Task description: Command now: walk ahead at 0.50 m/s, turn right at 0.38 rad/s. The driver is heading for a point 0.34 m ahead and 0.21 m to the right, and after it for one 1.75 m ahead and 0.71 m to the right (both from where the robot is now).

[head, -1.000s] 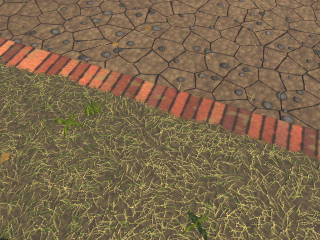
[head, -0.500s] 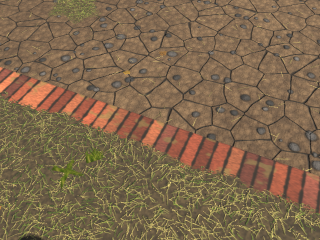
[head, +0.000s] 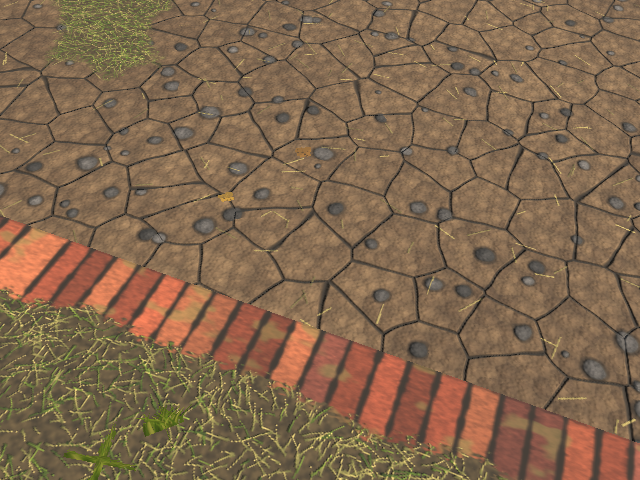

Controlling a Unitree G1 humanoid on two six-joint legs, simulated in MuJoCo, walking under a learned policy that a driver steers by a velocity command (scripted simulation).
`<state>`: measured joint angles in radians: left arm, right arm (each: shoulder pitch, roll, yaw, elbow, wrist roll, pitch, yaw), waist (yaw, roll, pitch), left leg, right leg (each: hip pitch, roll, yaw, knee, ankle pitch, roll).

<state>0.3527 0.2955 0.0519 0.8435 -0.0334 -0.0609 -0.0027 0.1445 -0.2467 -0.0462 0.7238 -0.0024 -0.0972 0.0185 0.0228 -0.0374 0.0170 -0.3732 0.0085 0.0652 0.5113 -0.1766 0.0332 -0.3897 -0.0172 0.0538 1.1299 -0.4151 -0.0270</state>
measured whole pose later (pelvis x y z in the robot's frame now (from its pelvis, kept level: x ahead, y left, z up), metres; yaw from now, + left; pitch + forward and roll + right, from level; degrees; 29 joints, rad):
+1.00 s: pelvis +0.51 -0.12 -0.01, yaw -33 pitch +1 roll +1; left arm 0.38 0.28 0.07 0.72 -0.03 -0.01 0.02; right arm 0.16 -0.26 -0.06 0.74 0.00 -0.12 0.04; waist 0.02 -0.03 -0.02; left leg -0.39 -0.05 -0.01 0.58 -0.21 0.03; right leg -0.32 0.10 0.17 1.13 -0.48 -0.05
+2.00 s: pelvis +0.84 -0.64 -0.18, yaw -29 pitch +0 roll +0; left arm 0.43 0.17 0.04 1.03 0.02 -0.10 0.04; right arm 0.14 -0.24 -0.07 0.76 0.03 -0.03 0.00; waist 0.05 0.04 -0.02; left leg -0.78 0.00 -0.14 0.99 0.04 0.05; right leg -0.06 0.07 -0.18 0.45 -0.41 -0.09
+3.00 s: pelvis +1.07 -0.81 -0.16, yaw +7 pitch +2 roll +0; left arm 0.13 0.28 0.07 0.75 0.00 0.02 0.02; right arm 0.16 -0.29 -0.08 0.61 0.02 0.08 -0.01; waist 0.02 0.01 0.06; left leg -0.42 0.03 -0.01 0.80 -0.38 -0.06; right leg -0.28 -0.07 -0.09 0.44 -0.19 0.01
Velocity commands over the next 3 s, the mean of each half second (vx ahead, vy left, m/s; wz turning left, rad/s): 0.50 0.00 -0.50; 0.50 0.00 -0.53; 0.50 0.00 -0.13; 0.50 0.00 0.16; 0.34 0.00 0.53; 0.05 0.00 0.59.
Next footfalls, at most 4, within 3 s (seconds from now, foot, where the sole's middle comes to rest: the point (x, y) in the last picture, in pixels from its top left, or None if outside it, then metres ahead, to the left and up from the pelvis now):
0.42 right None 0.35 -0.17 -0.77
0.90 left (364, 397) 0.66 -0.08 -0.77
1.66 right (580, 395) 0.76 -0.65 -0.94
2.20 left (571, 288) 1.10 -0.71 -0.94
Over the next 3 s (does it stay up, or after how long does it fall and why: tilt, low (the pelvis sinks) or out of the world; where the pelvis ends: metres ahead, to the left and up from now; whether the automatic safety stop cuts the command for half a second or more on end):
stays up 1.07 -0.81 -0.16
